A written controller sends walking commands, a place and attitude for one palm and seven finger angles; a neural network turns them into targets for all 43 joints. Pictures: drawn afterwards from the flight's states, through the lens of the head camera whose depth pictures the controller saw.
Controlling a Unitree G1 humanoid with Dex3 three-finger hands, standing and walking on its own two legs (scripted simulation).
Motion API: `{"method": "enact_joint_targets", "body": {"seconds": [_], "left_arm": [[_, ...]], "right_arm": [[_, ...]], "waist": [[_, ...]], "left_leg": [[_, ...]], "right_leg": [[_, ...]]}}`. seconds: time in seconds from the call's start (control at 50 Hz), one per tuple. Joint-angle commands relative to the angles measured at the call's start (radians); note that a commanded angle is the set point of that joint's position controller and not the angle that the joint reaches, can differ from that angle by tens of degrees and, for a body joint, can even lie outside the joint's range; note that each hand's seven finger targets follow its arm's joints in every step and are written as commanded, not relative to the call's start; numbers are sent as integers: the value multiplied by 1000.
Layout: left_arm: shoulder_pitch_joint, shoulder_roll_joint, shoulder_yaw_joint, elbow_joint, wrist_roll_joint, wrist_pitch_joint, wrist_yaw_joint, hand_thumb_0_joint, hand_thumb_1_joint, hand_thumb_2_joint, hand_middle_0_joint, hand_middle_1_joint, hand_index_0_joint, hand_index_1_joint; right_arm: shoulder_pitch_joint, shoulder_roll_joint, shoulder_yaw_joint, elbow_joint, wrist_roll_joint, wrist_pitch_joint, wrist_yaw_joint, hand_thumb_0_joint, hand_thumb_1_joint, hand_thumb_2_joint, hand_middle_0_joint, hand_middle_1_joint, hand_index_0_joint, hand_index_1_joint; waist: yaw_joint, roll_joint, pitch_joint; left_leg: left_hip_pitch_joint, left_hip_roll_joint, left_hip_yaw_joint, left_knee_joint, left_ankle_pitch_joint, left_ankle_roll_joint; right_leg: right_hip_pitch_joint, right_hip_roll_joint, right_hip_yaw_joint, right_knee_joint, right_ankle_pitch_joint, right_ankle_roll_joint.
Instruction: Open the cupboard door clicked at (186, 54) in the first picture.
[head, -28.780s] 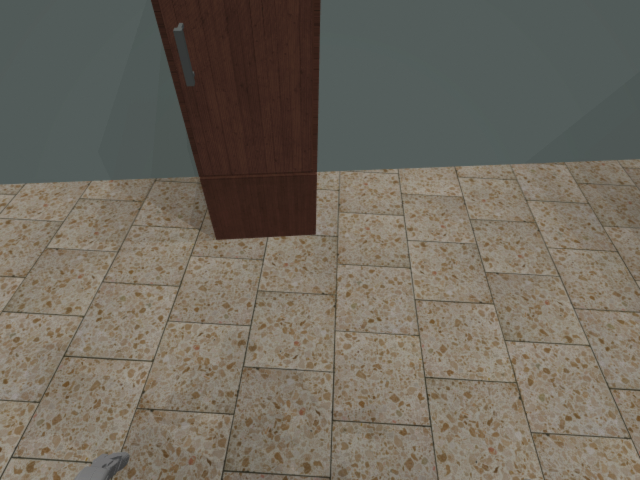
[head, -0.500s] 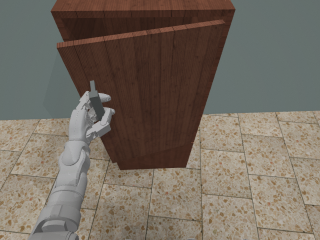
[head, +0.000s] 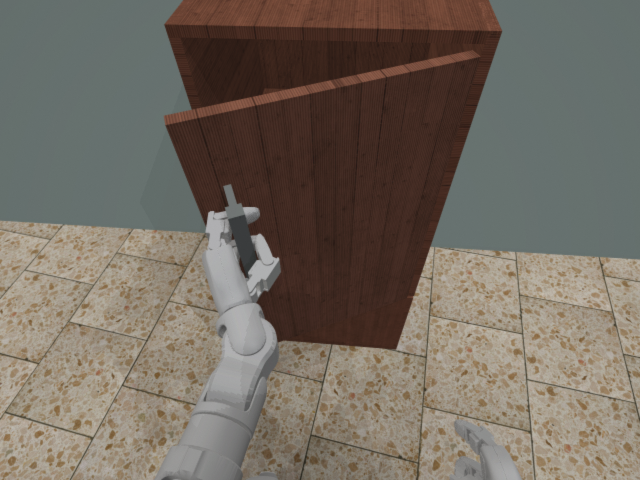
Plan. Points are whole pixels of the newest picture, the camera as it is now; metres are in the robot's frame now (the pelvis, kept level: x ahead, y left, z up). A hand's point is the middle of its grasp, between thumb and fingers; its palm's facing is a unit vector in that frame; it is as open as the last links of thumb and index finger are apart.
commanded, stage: pull the door open along its arc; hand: left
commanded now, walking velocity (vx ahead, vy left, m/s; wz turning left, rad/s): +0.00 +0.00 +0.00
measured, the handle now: (242, 236) +0.41 +0.13 +0.07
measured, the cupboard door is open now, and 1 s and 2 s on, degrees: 25 38 41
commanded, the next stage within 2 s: open thumb and fingers to let go in 0.58 s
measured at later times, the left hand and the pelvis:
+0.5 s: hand (312, 329) +0.28 +0.02 +0.08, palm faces +0.14 -0.99 -0.04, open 6.0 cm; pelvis +0.02 -0.01 +0.01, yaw -1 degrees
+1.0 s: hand (277, 316) +0.29 +0.07 +0.07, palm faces +0.36 -0.93 -0.05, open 8.5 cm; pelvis +0.01 -0.01 +0.00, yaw +1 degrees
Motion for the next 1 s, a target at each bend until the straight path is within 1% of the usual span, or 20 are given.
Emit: {"method": "enact_joint_targets", "body": {"seconds": [0.0,0.14,0.2,0.22,0.24,0.26,0.3,0.34,0.36,0.42,0.5,0.52,0.54,0.6,0.66,0.68,0.76,0.82,0.88,0.98], "left_arm": [[-268,10,-44,-228,17,-83,-57,0,900,900,-400,-1350,-400,-1350],[-50,-14,-63,-305,-31,-112,-96,0,900,900,-400,-1350,-400,-1350],[95,-47,-97,-355,-40,-104,-91,0,900,900,-400,-1350,-400,-1350],[135,-63,-119,-400,-37,-102,-87,0,900,900,-400,-1350,-400,-1350],[184,-76,-138,-425,-29,-97,-81,0,900,900,-400,-1350,-400,-1350],[230,-90,-161,-462,-16,-93,-75,0,900,900,-400,-1350,-400,-1350],[315,-115,-211,-519,23,-79,-64,0,900,900,-400,-1350,-400,-1350],[400,-156,-267,-581,41,-60,-60,0,900,900,-400,-1350,-400,-1350],[433,-182,-293,-614,35,-47,-58,0,900,900,-400,-1350,-400,-1350],[594,-227,-336,-694,-5,12,-67,0,900,900,-400,-1350,-400,-1350],[519,-162,-286,-717,-5,67,-57,0,900,900,-400,-1350,-400,-1350],[484,-148,-269,-702,-3,72,-55,0,900,900,-400,-1350,-400,-1350],[451,-138,-255,-668,0,77,-52,0,900,900,-400,-1350,-400,-1350],[307,-93,-202,-626,7,67,-38,0,900,900,-400,-1350,-400,-1350],[264,-118,-190,-585,1,57,-27,0,900,900,-400,-1350,-400,-1350],[296,-135,-188,-570,-6,57,-26,0,830,870,-395,-1342,-395,-1342],[322,-159,-241,-609,10,52,-48,0,550,750,-375,-1313,-375,-1313],[332,-145,-242,-608,8,45,-64,0,340,660,-360,-1290,-360,-1290],[291,-120,-232,-629,10,20,-68,0,130,570,-345,-1268,-345,-1268],[240,-138,-285,-636,34,-29,-69,0,-220,420,-320,-1230,-320,-1230]], "right_arm": [[-15,-117,-51,-122,-2,-39,-21,0,-900,-900,200,300,200,300],[-12,-116,-54,-144,13,-57,-8,0,-900,-900,200,300,200,300],[-22,-116,-53,-166,18,-64,-1,0,-900,-900,200,300,200,300],[-28,-112,-53,-174,20,-68,3,0,-900,-900,200,300,200,300],[-27,-110,-53,-181,21,-70,6,0,-900,-900,200,300,200,300],[-37,-107,-52,-188,22,-72,10,0,-900,-900,200,300,200,300],[-43,-98,-50,-203,20,-80,16,0,-900,-900,200,300,200,300],[-56,-85,-43,-219,20,-91,21,0,-900,-900,200,300,200,300],[-62,-80,-38,-227,22,-97,26,0,-900,-900,200,300,200,300],[-99,-69,-22,-247,34,-105,34,0,-900,-900,200,300,200,300],[-104,-79,-12,-243,33,-83,25,0,-900,-900,200,300,200,300],[-109,-80,-10,-241,30,-77,23,0,-900,-900,200,300,200,300],[-105,-82,-6,-238,27,-72,20,0,-900,-900,200,300,200,300],[-108,-84,-6,-220,19,-66,9,0,-900,-900,200,300,200,300],[-111,-80,-9,-209,12,-66,5,0,-900,-900,200,300,200,300],[-110,-76,-11,-210,12,-66,5,0,-900,-900,200,300,200,300],[-78,-81,-23,-224,17,-59,12,0,-900,-900,200,300,200,300],[-69,-87,-24,-226,18,-57,9,0,-900,-900,200,300,200,300],[-66,-90,-27,-225,19,-63,3,0,-900,-900,200,300,200,300],[-57,-100,-32,-216,20,-98,2,0,-900,-900,200,300,200,300]], "waist": [[-23,-113,-300],[6,-121,-282],[17,-167,-256],[16,-148,-243],[17,-169,-226],[19,-141,-214],[18,-148,-198],[14,-112,-171],[15,-94,-169],[29,-116,-154],[16,-101,-114],[14,-72,-99],[10,-88,-82],[4,-109,-89],[12,-123,-156],[20,-148,-176],[11,-119,-242],[2,-143,-223],[-3,-139,-208],[-21,-108,-191]], "left_leg": [[166,-36,25,-88,267,32],[179,-40,36,-120,278,28],[182,-42,37,-138,277,28],[185,-41,41,-141,275,27],[190,-41,40,-144,274,28],[197,-42,43,-142,274,28],[210,-40,38,-137,287,30],[220,-40,40,-126,279,30],[232,-41,39,-123,274,28],[249,-43,36,-118,267,23],[257,-47,25,-109,272,20],[253,-47,25,-107,272,20],[239,-48,20,-108,263,21],[222,-51,12,-93,257,24],[207,-54,10,-79,259,21],[204,-54,10,-78,266,19],[224,-49,15,-74,332,19],[211,-48,12,-75,327,21],[193,-49,7,-73,291,23],[186,-43,-3,-55,255,33]], "right_leg": [[201,8,61,-166,419,22],[283,-6,74,-194,514,33],[318,-10,74,-214,537,39],[317,-12,75,-216,538,40],[316,-10,69,-218,532,38],[307,-10,70,-222,522,35],[300,-5,57,-218,500,25],[276,-4,51,-220,472,20],[275,-3,45,-224,460,18],[298,-6,39,-246,476,19],[273,-7,43,-240,515,24],[250,-6,41,-230,518,25],[234,-4,35,-220,503,26],[200,-3,40,-202,486,33],[208,-13,48,-180,518,42],[227,-14,47,-177,547,44],[270,-16,44,-149,653,40],[274,-19,49,-155,672,46],[255,-22,60,-163,604,45],[175,-13,53,-152,459,32]]}}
